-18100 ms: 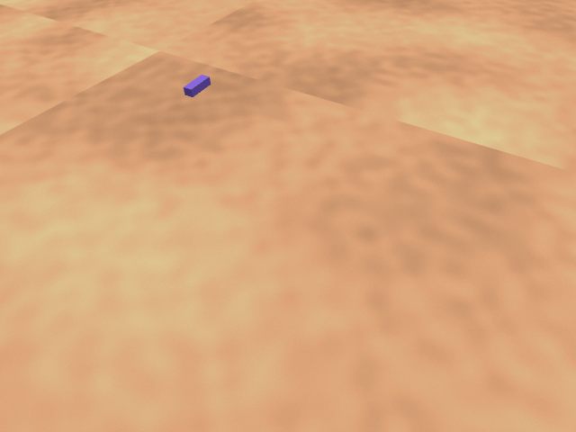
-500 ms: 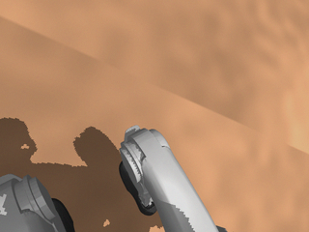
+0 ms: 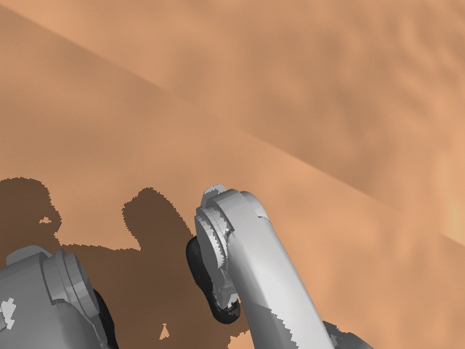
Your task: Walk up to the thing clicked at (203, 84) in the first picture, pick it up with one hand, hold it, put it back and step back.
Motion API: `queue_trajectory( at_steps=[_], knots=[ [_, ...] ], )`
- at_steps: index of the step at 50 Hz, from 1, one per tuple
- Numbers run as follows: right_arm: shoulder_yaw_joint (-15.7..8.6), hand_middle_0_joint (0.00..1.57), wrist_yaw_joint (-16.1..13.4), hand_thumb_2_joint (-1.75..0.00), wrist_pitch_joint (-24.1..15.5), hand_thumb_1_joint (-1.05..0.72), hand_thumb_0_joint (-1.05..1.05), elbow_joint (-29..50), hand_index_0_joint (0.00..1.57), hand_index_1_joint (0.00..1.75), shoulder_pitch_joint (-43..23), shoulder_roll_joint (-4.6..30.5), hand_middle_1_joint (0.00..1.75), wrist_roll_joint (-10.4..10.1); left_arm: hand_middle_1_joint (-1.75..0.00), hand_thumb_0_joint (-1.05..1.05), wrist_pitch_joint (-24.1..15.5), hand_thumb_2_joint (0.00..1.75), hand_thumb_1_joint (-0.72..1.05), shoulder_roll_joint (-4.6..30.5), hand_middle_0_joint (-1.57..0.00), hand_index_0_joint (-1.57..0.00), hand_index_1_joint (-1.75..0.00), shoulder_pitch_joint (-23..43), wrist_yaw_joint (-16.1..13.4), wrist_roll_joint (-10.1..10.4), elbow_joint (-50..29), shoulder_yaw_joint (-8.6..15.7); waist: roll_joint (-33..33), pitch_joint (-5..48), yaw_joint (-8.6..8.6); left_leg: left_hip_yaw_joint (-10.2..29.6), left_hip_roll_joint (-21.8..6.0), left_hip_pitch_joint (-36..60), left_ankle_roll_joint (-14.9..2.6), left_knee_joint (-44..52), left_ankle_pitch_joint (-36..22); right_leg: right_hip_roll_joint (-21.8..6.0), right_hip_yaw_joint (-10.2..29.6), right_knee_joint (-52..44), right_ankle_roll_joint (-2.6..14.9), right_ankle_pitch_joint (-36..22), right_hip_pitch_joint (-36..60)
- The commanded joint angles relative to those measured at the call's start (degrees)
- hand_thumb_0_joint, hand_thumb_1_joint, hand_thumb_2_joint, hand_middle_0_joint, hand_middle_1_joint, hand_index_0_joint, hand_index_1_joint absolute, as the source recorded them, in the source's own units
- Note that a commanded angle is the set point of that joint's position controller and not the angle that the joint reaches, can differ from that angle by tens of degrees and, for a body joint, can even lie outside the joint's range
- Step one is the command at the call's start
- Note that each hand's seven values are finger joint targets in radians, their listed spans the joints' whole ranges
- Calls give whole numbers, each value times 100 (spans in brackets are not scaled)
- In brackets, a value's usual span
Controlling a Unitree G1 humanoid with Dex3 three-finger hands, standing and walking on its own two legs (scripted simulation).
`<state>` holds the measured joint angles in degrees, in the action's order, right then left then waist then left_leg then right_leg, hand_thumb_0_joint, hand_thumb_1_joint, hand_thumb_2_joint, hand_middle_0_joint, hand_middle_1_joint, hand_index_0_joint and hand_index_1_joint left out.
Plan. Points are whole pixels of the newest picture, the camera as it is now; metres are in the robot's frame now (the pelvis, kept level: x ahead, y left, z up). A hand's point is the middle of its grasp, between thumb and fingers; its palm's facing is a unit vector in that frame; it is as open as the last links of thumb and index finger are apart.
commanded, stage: rest palm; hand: left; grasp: from above
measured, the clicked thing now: out of the picture +0.48 +0.33 -0.30
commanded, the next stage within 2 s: close in 1.00 s
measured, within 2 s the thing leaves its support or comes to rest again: neither
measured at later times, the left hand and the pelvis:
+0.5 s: hand out of the picture +0.45 +0.33 -0.25, palm faces -0.19 -0.40 -0.90, open 14.1 cm; pelvis +0.00 +0.01 +0.00, yaw -3 degrees
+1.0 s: hand out of the picture +0.46 +0.33 -0.26, palm faces -0.20 -0.39 -0.90, open 14.1 cm; pelvis +0.00 +0.01 +0.01, yaw -4 degrees
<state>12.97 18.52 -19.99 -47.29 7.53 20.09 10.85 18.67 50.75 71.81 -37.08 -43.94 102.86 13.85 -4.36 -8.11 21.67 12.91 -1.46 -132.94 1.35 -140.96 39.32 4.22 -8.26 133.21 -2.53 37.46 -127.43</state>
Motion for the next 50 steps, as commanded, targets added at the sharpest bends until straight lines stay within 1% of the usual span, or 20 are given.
queue_trajectory(
  at_steps=[1,5,7,10,11,14,16,17,19,20,22,23,26,29,33,39,44,47,48,50],
  knots=[
    [-274,20,26,-91,-79,-91,0,-81,20,30,1461,1818,30,31,-104,0,-96,97,-56,1343,-8,-8,-104,1641,-504,-196,-513,85,2682,3857,311,-447,-167,2984,-112,1400,-1259,117,-529,-1272,395,-1581,2243],
    [-134,20,105,-91,-40,-91,0,54,20,30,1306,1860,30,100,-103,0,-88,98,-57,1698,-9,-7,-104,1653,-780,-339,-547,232,2936,3890,264,-503,-222,3046,-111,1325,-1560,124,-551,-1223,381,-1882,2511],
    [-88,20,157,-91,-32,-91,0,156,20,30,1265,1859,30,158,-103,0,-104,101,-58,1657,-9,-7,-105,1557,-843,-255,-543,228,2890,3791,362,-510,-233,2975,-149,1273,-1497,158,-557,-1267,352,-1890,2609],
    [-32,20,218,-91,-15,-91,0,253,20,30,1267,1925,30,150,-101,0,-130,102,-59,1914,-9,-7,-103,1544,-987,-122,-577,455,2761,3934,345,-489,-272,2892,-184,1173,-1560,181,-548,-1381,294,-2005,2856],
    [-4,20,246,-91,-16,-92,0,274,20,30,1274,1900,30,190,-103,0,-114,104,-60,1805,-9,-7,-105,1491,-981,-111,-525,361,2862,3798,453,-480,-262,2884,-172,1204,-1553,168,-566,-1325,303,-1993,2797],
    [19,20,285,-91,8,-91,0,296,20,30,1313,1947,30,179,-103,0,-105,103,-58,1903,-9,-7,-106,1407,-917,8,-460,429,2764,3763,460,-417,-302,2827,-169,1207,-1472,209,-620,-1345,288,-1893,2813],
    [68,20,299,-91,8,-92,0,355,20,30,1267,1955,30,207,-104,0,-75,103,-58,1858,-9,-7,-106,1420,-857,82,-506,329,2757,3601,537,-402,-294,2796,-170,1178,-1421,203,-651,-1299,286,-1857,2700],
    [52,20,299,-91,34,-92,0,265,20,30,1358,2014,30,196,-105,0,-78,106,-58,1917,-10,-7,-108,1290,-848,118,-359,413,2713,3593,546,-361,-320,2811,-147,1258,-1414,228,-666,-1316,287,-1836,2796],
    [79,20,310,-91,49,-92,0,331,20,30,1381,2008,30,174,-103,0,-64,101,-59,1896,-9,-7,-105,1274,-801,127,-333,381,2800,3502,586,-306,-332,2912,-122,1289,-1439,238,-712,-1277,313,-1817,2668],
    [99,20,298,-91,44,-91,0,334,20,30,1362,2044,30,157,-103,0,-87,103,-58,2016,-9,-7,-106,1363,-811,94,-391,386,2810,3510,560,-274,-342,2873,-141,1256,-1391,228,-732,-1298,312,-1784,2664],
    [116,20,285,-91,43,-92,0,324,20,30,1355,2006,30,165,-105,0,-100,103,-58,1937,-9,-7,-107,1320,-718,55,-363,249,2743,3321,660,-284,-311,2730,-153,1249,-1267,236,-723,-1295,307,-1708,2614],
    [119,20,281,-91,32,-91,0,285,20,30,1305,2027,30,137,-105,0,-116,101,-57,1987,-9,-7,-106,1386,-688,53,-383,240,2786,3251,632,-252,-316,2736,-144,1269,-1163,226,-745,-1281,317,-1590,2458],
    [126,20,248,-91,7,-92,0,322,20,30,1348,2057,30,145,-105,0,-191,100,-56,1936,-9,-8,-107,1397,-639,56,-423,135,2847,3114,714,-213,-312,2777,-121,1339,-1102,245,-788,-1281,343,-1548,2477],
    [192,20,257,-91,-38,-91,0,384,20,30,1317,1995,30,146,-105,0,-236,97,-55,1764,-8,-8,-106,1384,-597,22,-441,-29,2820,3125,765,-124,-309,2938,-100,1340,-1174,224,-839,-1235,347,-1572,2371],
    [199,20,226,-91,-90,-91,0,297,20,30,1282,2033,30,157,-107,0,-290,97,-54,1807,-8,-8,-107,1333,-588,63,-385,-71,2752,2988,804,-127,-285,2832,-107,1358,-951,218,-844,-1283,325,-1435,2347],
    [252,20,227,-91,-131,-91,0,371,20,30,1287,2104,30,153,-105,0,-299,101,-57,1950,-9,-7,-107,1302,-711,11,-311,-1,2838,3009,716,-61,-343,2989,-74,1367,-1150,225,-865,-1286,326,-1608,2494],
    [302,20,240,-91,-145,-92,0,404,20,30,1224,2142,30,202,-104,0,-288,101,-57,2131,-9,-7,-106,1330,-785,6,-446,32,2821,2930,766,-137,-323,2883,-97,1323,-1168,227,-821,-1341,293,-1659,2619],
    [300,20,255,-91,-162,-91,0,508,20,30,1164,2170,30,178,-103,0,-288,101,-58,2307,-9,-7,-105,1363,-799,-3,-591,145,2865,2895,712,-127,-346,2935,-95,1299,-1152,208,-832,-1338,288,-1623,2562],
    [299,20,253,-91,-154,-91,0,447,20,30,1204,2161,30,208,-102,0,-256,100,-58,2132,-9,-7,-104,1153,-816,-10,-230,112,2822,2943,758,-100,-363,2972,-73,1369,-1133,241,-863,-1353,306,-1614,2658],
    [311,20,251,-91,-159,-92,0,527,20,30,1145,2193,30,204,-104,0,-286,100,-58,2294,-9,-7,-106,1335,-783,-9,-581,109,2915,2882,770,-91,-356,2971,-76,1354,-1147,217,-856,-1324,294,-1633,2619]
  ],
)
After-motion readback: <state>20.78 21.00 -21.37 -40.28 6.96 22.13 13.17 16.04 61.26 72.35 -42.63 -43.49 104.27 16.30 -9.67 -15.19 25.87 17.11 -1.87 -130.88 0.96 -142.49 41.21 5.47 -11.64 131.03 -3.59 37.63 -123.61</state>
